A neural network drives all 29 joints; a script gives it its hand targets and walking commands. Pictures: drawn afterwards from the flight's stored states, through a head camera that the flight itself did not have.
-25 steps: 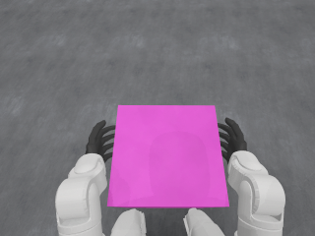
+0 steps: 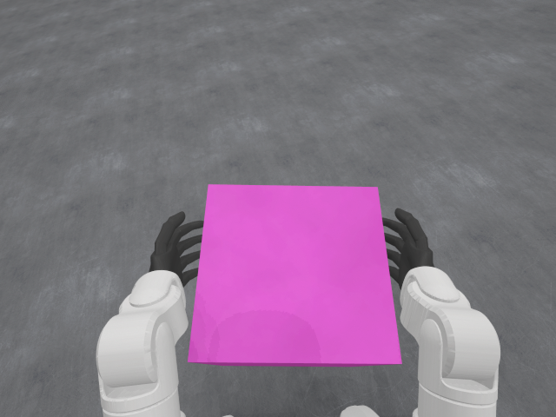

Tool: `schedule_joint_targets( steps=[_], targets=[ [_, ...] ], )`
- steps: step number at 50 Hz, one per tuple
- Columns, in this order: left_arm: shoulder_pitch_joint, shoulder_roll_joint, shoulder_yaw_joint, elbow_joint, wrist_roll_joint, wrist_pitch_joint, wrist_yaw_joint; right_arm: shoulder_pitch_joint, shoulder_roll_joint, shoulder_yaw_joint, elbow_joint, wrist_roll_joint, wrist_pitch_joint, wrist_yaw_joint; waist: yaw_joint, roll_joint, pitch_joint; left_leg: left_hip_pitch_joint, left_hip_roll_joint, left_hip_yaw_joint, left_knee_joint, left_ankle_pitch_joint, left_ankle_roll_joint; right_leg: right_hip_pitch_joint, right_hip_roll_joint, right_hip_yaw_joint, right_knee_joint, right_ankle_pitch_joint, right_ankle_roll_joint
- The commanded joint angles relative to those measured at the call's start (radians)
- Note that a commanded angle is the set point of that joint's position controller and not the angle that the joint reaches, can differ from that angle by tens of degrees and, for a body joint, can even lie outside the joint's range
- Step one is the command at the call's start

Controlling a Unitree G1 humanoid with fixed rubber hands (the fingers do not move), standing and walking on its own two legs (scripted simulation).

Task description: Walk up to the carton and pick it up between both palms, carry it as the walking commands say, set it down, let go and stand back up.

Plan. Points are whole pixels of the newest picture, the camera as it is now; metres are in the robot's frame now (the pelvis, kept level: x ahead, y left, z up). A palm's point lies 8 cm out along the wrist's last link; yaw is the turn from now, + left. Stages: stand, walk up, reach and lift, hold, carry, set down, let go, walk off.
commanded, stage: carry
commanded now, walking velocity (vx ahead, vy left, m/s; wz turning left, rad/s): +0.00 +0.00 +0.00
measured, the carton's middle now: (289, 289) +0.28 +0.01 +0.04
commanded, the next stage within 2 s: none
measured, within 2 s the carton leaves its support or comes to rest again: neither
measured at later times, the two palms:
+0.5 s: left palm out of the picture +0.10 +0.11 +0.14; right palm out of the picture +0.10 -0.19 +0.15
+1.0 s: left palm out of the picture +0.02 +0.09 +0.12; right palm out of the picture +0.00 -0.21 +0.12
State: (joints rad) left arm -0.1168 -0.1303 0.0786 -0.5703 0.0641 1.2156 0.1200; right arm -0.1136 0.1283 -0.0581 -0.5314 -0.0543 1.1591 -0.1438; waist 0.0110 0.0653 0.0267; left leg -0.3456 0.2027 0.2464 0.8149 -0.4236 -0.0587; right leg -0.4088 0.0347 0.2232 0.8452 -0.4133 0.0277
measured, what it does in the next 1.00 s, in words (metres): walks backwards: left foot, then right foot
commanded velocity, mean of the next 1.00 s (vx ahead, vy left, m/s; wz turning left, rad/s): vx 0.00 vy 0.00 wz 0.00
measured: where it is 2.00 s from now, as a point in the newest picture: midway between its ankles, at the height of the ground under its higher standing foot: outside the picture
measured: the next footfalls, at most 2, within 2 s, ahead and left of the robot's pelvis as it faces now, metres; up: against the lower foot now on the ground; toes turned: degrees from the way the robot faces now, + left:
left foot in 0.38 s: -0.06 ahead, +0.07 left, +0.00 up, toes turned +7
right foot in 0.68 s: -0.12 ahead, -0.15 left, +0.00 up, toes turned +5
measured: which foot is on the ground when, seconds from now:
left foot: up 0.00-0.36, down 0.38-0.68, up 0.70-1.00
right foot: down 0.00-0.38, up 0.40-0.66, down 0.68-1.00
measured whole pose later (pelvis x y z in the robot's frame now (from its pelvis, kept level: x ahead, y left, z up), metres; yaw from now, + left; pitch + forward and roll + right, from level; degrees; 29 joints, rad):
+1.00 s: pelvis -0.23 -0.04 +0.03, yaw -5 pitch +0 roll +1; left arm -0.06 -0.13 0.08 -0.39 0.06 1.19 0.12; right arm -0.07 0.13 -0.05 -0.37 -0.06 1.18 -0.17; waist 0.01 -0.01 -0.10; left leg -0.34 0.04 0.08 0.66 -0.40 0.02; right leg -0.40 0.08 0.15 0.56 -0.16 -0.01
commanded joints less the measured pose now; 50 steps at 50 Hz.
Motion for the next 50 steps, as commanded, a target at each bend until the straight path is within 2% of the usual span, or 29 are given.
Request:
schedule_joint_targets(
  steps=[1, 2, 3, 6, 9, 10, 11, 14, 15, 16, 18, 19, 20, 22, 23, 24, 25, 28, 31, 32, 33, 34, 35, 37, 42, 44, 45, 48, 50],
  targets=[
    [-0.201, -0.751, -0.500, 0.097, -0.274, 0.001, -0.138, -0.395, 0.827, 0.698, -0.058, 0.282, 0.064, 0.099, -0.005, -0.525, -0.167, -0.295, -0.105, -0.239, 0.423, -0.288, -0.065, 0.077, -0.263, 0.495, -0.506, 0.521, -0.164],
    [-0.209, -0.706, -0.487, 0.056, -0.259, -0.005, -0.136, -0.414, 0.831, 0.724, -0.055, 0.305, 0.073, 0.108, -0.006, -0.446, -0.145, -0.275, -0.122, -0.265, 0.454, -0.213, -0.060, 0.047, -0.196, 0.451, -0.533, 0.251, -0.097],
    [-0.216, -0.755, -0.495, 0.089, -0.271, -0.002, -0.139, -0.435, 0.862, 0.721, -0.019, 0.305, 0.075, 0.107, 0.008, -0.399, -0.179, -0.259, -0.109, -0.256, 0.452, -0.112, -0.059, 0.051, -0.163, 0.384, -0.536, 0.149, -0.088],
    [-0.279, -0.798, -0.514, 0.015, -0.299, -0.028, -0.151, -0.435, 0.932, 0.731, -0.015, 0.323, 0.055, 0.108, 0.005, -0.397, -0.265, -0.193, -0.182, -0.196, 0.366, -0.068, -0.043, 0.116, -0.125, 0.315, -0.580, 0.066, -0.050],
    [-0.294, -0.788, -0.537, -0.024, -0.313, -0.033, -0.142, -0.368, 0.932, 0.703, 0.010, 0.308, 0.053, 0.095, 0.006, -0.376, -0.301, -0.166, -0.186, -0.201, 0.243, -0.067, -0.043, 0.190, -0.135, 0.276, -0.553, 0.254, -0.043],
    [-0.274, -0.795, -0.543, -0.048, -0.308, -0.040, -0.142, -0.415, 0.928, 0.724, -0.070, 0.325, 0.039, 0.096, 0.009, -0.400, -0.338, -0.105, -0.200, -0.180, 0.183, -0.069, -0.038, 0.177, -0.130, 0.256, -0.588, 0.184, -0.039],
    [-0.281, -0.810, -0.565, -0.053, -0.318, -0.032, -0.144, -0.393, 0.920, 0.697, -0.056, 0.322, 0.039, 0.098, 0.011, -0.303, -0.339, -0.056, -0.230, -0.171, 0.124, -0.080, -0.020, 0.162, -0.135, 0.271, -0.606, 0.207, -0.061],
    [-0.275, -0.779, -0.595, -0.077, -0.320, -0.029, -0.130, -0.258, 0.891, 0.661, 0.006, 0.297, 0.042, 0.098, 0.003, -0.338, -0.362, 0.109, -0.299, -0.089, -0.165, -0.128, 0.018, 0.171, -0.090, 0.171, -0.672, 0.186, 0.034],
    [-0.320, -0.825, -0.613, -0.102, -0.328, -0.034, -0.123, -0.294, 0.904, 0.655, -0.041, 0.312, 0.030, 0.099, 0.006, -0.283, -0.399, 0.165, -0.328, -0.037, -0.304, -0.094, 0.023, 0.194, -0.082, 0.135, -0.670, 0.180, 0.032],
    [-0.323, -0.801, -0.602, -0.106, -0.312, -0.034, -0.115, -0.326, 0.877, 0.656, -0.072, 0.312, 0.030, 0.097, -0.003, -0.348, -0.367, 0.269, -0.343, 0.021, -0.448, -0.051, 0.023, 0.143, -0.068, 0.110, -0.695, 0.113, 0.055],
    [-0.362, -0.799, -0.641, -0.143, -0.327, -0.020, -0.100, -0.238, 0.872, 0.607, -0.031, 0.304, 0.042, 0.104, -0.039, -0.166, -0.465, 0.591, -0.226, -0.037, -0.603, -0.042, 0.068, -0.015, 0.050, -0.054, -0.514, 0.032, 0.123],
    [-0.364, -0.800, -0.651, -0.131, -0.328, -0.017, -0.097, -0.257, 0.843, 0.579, -0.018, 0.294, 0.040, 0.105, -0.057, 0.281, -0.382, 0.492, 0.086, -0.431, -0.709, -0.254, 0.180, -0.202, 0.189, -0.196, -0.083, -0.044, 0.093],
    [-0.393, -0.778, -0.654, -0.128, -0.319, -0.010, -0.096, -0.226, 0.846, 0.560, 0.025, 0.284, 0.049, 0.105, -0.030, 0.281, -0.265, 0.214, 0.264, -0.484, -0.736, -0.282, 0.252, -0.221, 0.104, -0.174, 0.237, -0.081, 0.022],
    [-0.438, -0.797, -0.687, -0.143, -0.327, -0.013, -0.106, -0.267, 0.828, 0.576, -0.018, 0.280, 0.046, 0.128, -0.015, 0.147, -0.164, -0.011, 0.209, -0.339, -0.680, -0.127, 0.240, -0.184, 0.037, -0.167, 0.462, -0.001, 0.000],
    [-0.465, -0.792, -0.675, -0.125, -0.326, -0.003, -0.104, -0.279, 0.842, 0.575, 0.020, 0.296, 0.057, 0.133, -0.001, 0.179, -0.180, -0.026, 0.166, -0.252, -0.613, -0.062, 0.211, -0.145, 0.017, -0.188, 0.518, 0.058, -0.008],
    [-0.414, -0.786, -0.655, -0.058, -0.323, 0.011, -0.102, -0.265, 0.834, 0.573, 0.037, 0.297, 0.067, 0.128, -0.004, 0.105, -0.211, 0.011, 0.138, -0.212, -0.540, 0.011, 0.212, -0.136, 0.003, -0.194, 0.479, 0.061, -0.021],
    [-0.399, -0.806, -0.648, -0.056, -0.319, 0.016, -0.101, -0.326, 0.830, 0.576, -0.017, 0.305, 0.063, 0.130, 0.007, 0.137, -0.255, 0.088, 0.089, -0.165, -0.488, 0.033, 0.184, -0.147, -0.009, -0.227, 0.356, 0.032, -0.024],
    [-0.319, -0.677, -0.541, 0.090, -0.257, 0.041, -0.103, -0.249, 0.729, 0.524, 0.123, 0.230, 0.085, 0.106, -0.001, 0.077, -0.196, 0.075, 0.148, -0.278, -0.485, -0.077, 0.209, -0.103, -0.007, -0.255, 0.139, 0.000, -0.042],
    [-0.314, -0.713, -0.525, 0.111, -0.268, 0.046, -0.106, -0.290, 0.746, 0.558, 0.082, 0.235, 0.094, 0.090, 0.021, 0.004, -0.235, -0.057, 0.103, -0.253, -0.381, -0.114, 0.162, 0.163, -0.009, -0.232, -0.222, 0.057, -0.074],
    [-0.299, -0.699, -0.508, 0.119, -0.271, 0.043, -0.113, -0.333, 0.754, 0.579, 0.068, 0.247, 0.092, 0.085, 0.023, -0.109, -0.237, -0.044, 0.062, -0.211, -0.250, -0.089, 0.143, 0.167, -0.019, -0.161, -0.356, -0.022, -0.076],
    [-0.251, -0.672, -0.478, 0.149, -0.247, 0.051, -0.103, -0.316, 0.727, 0.572, 0.082, 0.235, 0.101, 0.073, 0.014, -0.269, -0.149, -0.092, -0.025, -0.133, -0.105, -0.026, 0.071, 0.090, -0.150, 0.119, -0.581, -0.086, -0.072],
    [-0.249, -0.646, -0.464, 0.161, -0.231, 0.043, -0.094, -0.322, 0.707, 0.572, 0.099, 0.229, 0.104, 0.076, -0.011, -0.388, -0.072, -0.179, -0.124, -0.156, 0.030, -0.093, 0.005, 0.024, -0.277, 0.441, -0.669, 0.064, -0.080],
    [-0.282, -0.697, -0.479, 0.153, -0.233, 0.042, -0.095, -0.364, 0.741, 0.574, 0.082, 0.234, 0.103, 0.081, -0.018, -0.347, -0.041, -0.204, -0.147, -0.252, 0.098, -0.094, 0.010, -0.027, -0.272, 0.457, -0.673, 0.038, -0.070],
    [-0.323, -0.736, -0.534, 0.051, -0.284, 0.022, -0.104, -0.354, 0.802, 0.623, 0.020, 0.268, 0.090, 0.086, -0.018, -0.258, -0.163, -0.172, -0.182, -0.251, 0.135, -0.013, 0.016, 0.073, -0.217, 0.312, -0.586, 0.260, -0.073],
    [-0.349, -0.780, -0.545, 0.009, -0.296, -0.014, -0.116, -0.453, 0.861, 0.655, -0.025, 0.307, 0.061, 0.093, -0.005, -0.299, -0.223, -0.142, -0.205, -0.230, 0.061, -0.043, 0.034, 0.148, -0.169, 0.221, -0.581, 0.176, -0.104],
    [-0.309, -0.763, -0.526, 0.062, -0.282, -0.007, -0.113, -0.388, 0.837, 0.623, 0.029, 0.296, 0.064, 0.092, 0.000, -0.270, -0.281, -0.099, -0.222, -0.215, -0.006, -0.066, 0.053, 0.146, -0.184, 0.217, -0.580, 0.140, -0.126],
    [-0.374, -0.745, -0.537, 0.013, -0.288, -0.024, -0.116, -0.399, 0.834, 0.623, 0.039, 0.285, 0.056, 0.094, -0.004, -0.323, -0.289, -0.086, -0.231, -0.213, -0.052, -0.021, 0.050, 0.155, -0.173, 0.209, -0.581, 0.223, -0.124],
    [-0.333, -0.631, -0.427, 0.285, -0.164, -0.080, -0.115, -0.328, 0.682, 0.441, 0.331, 0.171, -0.010, 0.114, -0.009, -0.241, -0.287, 0.013, -0.216, -0.180, -0.347, 0.027, 0.061, 0.148, -0.148, 0.144, -0.485, 0.280, -0.155],
    [-0.403, -0.872, -0.673, -0.098, -0.330, -0.093, -0.110, -0.416, 0.895, 0.651, -0.075, 0.332, -0.034, 0.117, -0.024, -0.130, -0.405, 0.268, -0.144, -0.205, -0.463, 0.193, 0.070, 0.064, -0.096, 0.023, -0.414, 0.283, -0.103]
  ],
)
